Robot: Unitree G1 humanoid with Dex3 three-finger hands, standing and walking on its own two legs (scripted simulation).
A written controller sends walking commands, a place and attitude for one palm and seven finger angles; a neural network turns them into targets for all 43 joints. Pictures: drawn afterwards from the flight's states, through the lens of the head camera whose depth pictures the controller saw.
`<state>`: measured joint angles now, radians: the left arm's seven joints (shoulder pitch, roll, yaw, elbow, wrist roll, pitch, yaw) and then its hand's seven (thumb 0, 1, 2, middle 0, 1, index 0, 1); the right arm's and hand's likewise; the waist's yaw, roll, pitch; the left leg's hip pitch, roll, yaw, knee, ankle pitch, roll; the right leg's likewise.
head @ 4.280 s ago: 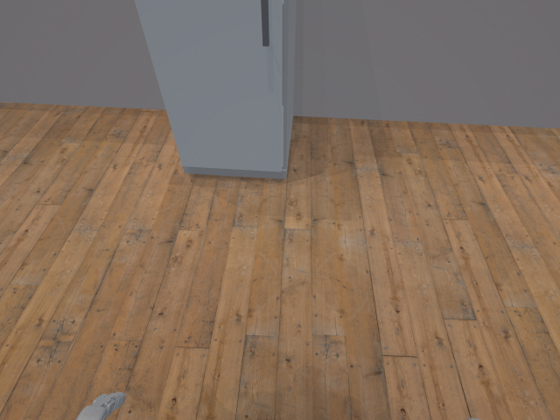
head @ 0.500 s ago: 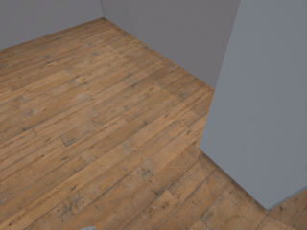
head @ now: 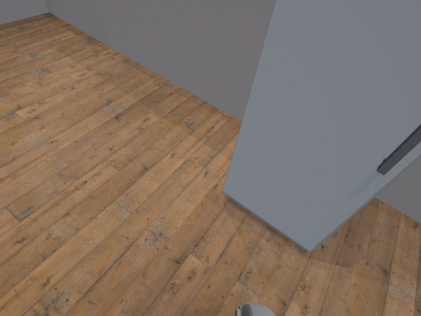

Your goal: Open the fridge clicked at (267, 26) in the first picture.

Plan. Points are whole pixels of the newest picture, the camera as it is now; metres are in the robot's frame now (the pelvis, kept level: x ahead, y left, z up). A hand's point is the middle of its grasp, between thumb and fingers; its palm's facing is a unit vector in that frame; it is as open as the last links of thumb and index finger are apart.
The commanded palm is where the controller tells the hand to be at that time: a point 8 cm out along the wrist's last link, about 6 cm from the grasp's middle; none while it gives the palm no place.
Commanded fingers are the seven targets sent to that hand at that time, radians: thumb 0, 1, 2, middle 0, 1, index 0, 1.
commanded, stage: turn to face it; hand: right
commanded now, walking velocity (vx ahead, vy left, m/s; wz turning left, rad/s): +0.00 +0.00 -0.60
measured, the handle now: out of the picture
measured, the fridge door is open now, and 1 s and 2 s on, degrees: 0 0 0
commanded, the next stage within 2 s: take the last steps up to it in 0.82 s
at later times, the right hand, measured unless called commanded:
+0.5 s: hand out of the picture -0.05 -0.28 -0.17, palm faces +0.36 +0.89 -0.26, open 7.4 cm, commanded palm none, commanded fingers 0.00 -0.90 -0.90 0.20 0.30 0.20 0.30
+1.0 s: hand out of the picture -0.07 -0.19 -0.15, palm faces +0.51 +0.82 -0.25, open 7.4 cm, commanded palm none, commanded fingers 0.00 -0.90 -0.90 0.20 0.30 0.20 0.30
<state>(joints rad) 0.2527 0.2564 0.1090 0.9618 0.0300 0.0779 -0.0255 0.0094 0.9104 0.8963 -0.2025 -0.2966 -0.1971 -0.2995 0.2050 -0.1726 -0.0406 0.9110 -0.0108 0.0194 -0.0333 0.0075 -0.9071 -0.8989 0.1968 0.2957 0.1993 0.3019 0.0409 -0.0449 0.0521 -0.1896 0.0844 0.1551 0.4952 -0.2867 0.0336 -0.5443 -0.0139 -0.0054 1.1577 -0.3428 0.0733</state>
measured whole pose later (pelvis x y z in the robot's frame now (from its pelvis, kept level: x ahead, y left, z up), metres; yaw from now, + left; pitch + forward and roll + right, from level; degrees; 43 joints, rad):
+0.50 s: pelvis -0.03 -0.04 +0.00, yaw -18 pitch +0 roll +1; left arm 0.12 0.23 0.05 0.90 0.02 0.02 -0.01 0.01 0.91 0.90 -0.21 -0.30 -0.20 -0.30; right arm 0.21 -0.28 -0.08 0.93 -0.01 0.07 -0.01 0.01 -0.91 -0.90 0.19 0.30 0.20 0.30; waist -0.03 0.03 0.09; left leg -0.49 0.11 0.05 1.08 -0.42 -0.10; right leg -0.24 0.00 -0.01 0.51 -0.27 -0.03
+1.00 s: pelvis -0.04 +0.01 +0.00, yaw -30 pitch -2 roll -1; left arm 0.24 0.24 0.08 1.00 0.03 0.08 -0.02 0.01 0.91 0.90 -0.20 -0.30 -0.20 -0.30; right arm 0.23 -0.16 -0.02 0.92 -0.02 0.01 -0.02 0.01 -0.91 -0.90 0.20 0.30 0.20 0.30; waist 0.01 -0.03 0.06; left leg -0.22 0.09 0.16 0.47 -0.22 0.02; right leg -0.39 -0.03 0.01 1.01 -0.38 0.06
